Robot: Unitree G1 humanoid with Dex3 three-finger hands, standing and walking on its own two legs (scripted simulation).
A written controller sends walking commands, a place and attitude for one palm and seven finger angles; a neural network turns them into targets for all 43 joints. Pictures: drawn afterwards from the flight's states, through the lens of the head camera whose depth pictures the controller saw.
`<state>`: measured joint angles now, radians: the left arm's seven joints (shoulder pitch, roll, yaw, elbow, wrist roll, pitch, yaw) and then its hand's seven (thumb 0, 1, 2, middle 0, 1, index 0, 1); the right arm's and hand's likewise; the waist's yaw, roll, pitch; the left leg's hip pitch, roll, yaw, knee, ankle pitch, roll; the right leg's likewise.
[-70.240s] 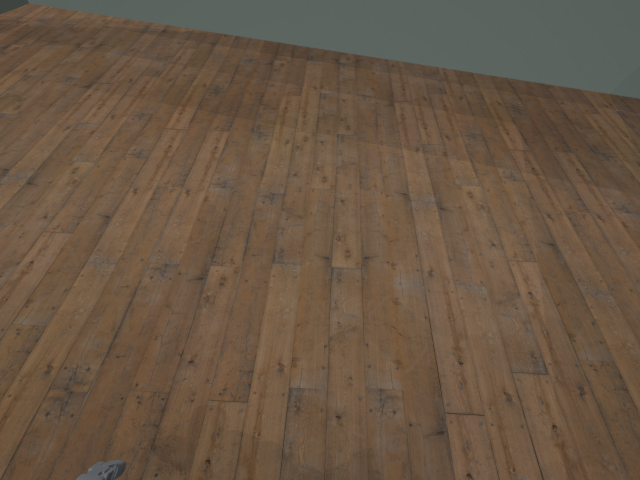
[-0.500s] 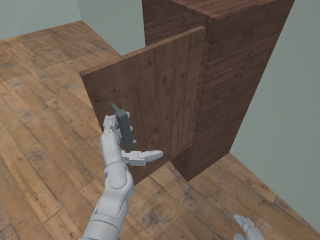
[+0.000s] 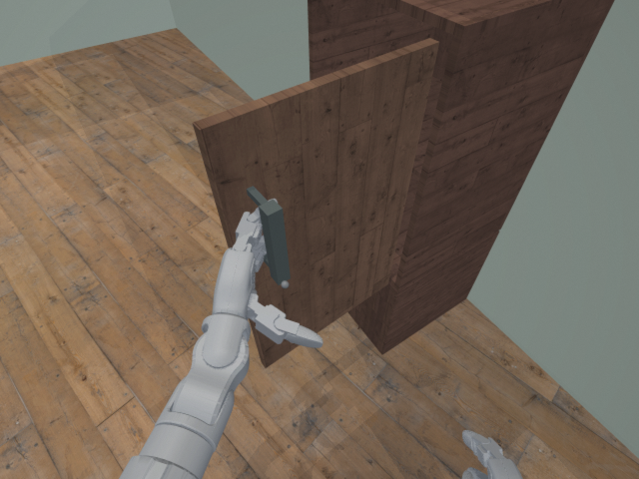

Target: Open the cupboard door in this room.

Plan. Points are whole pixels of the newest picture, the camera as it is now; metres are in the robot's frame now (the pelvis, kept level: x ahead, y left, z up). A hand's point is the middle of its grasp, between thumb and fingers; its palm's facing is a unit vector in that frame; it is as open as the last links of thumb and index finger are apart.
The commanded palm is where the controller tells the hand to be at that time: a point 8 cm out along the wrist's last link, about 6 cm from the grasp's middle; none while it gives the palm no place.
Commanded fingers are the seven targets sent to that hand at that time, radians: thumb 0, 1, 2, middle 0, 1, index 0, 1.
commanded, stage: slide the hand sideways off the handle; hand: left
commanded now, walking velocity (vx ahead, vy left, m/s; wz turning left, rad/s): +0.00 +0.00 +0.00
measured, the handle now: (268, 236) +0.40 +0.10 +0.09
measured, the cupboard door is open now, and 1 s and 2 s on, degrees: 94 96 96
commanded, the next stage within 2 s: draw the hand back to the body in 1.04 s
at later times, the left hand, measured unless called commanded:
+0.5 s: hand (266, 306) +0.30 +0.09 +0.08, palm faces -0.09 -1.00 -0.04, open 16.4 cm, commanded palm +0.28 +0.14 +0.08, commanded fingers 0.00 -0.50 0.30 -0.15 -0.30 -0.15 -0.30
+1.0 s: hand (199, 336) +0.26 +0.16 +0.08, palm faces -0.01 -1.00 -0.05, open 16.2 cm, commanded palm +0.24 +0.21 +0.08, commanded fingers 0.00 -0.50 0.30 -0.15 -0.30 -0.15 -0.30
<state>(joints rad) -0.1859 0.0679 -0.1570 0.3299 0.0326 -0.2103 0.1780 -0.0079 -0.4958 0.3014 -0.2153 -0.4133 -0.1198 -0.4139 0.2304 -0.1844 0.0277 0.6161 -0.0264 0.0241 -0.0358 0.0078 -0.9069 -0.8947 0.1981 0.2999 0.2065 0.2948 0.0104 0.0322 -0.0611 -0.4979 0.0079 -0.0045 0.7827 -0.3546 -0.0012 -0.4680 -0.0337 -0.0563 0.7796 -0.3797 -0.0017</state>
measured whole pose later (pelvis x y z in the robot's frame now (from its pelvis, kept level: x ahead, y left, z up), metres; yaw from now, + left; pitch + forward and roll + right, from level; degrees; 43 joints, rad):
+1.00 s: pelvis +0.03 -0.02 +0.00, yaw +0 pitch +5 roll +0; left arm 0.31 0.21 0.15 -0.03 -0.25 -0.22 -0.25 -0.01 -0.50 0.30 -0.17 -0.31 -0.17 -0.31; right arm 0.23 -0.24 0.03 0.54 0.02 -0.12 -0.06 0.01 -0.91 -0.90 0.20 0.30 0.21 0.29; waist 0.03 0.04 -0.07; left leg -0.45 0.03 -0.01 0.77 -0.40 -0.03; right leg -0.43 -0.01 -0.06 0.77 -0.42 -0.02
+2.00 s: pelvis +0.04 +0.01 +0.03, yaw -1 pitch -3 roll -1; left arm 0.46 0.31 0.20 -0.34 -0.04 -0.05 0.10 0.00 0.01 0.52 -0.18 -0.31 -0.18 -0.30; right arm 0.21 -0.22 0.06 0.64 -0.01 -0.16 -0.11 0.01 -0.90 -0.89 0.20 0.30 0.21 0.30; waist 0.06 0.05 0.01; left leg -0.16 0.01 0.02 0.50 -0.29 0.01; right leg -0.12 -0.02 -0.04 0.45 -0.28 0.01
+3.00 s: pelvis +0.03 +0.00 +0.04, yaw -2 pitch -2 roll -1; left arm 0.48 0.37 0.40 -0.39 -0.05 -0.14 0.10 0.02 0.89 0.90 -0.21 -0.31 -0.21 -0.30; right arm 0.15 -0.23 0.02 0.62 -0.01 -0.06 -0.08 0.01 -0.91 -0.89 0.20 0.30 0.21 0.30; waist 0.03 0.07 0.03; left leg -0.17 0.04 0.03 0.43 -0.24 0.00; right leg -0.12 0.01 -0.03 0.35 -0.20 0.01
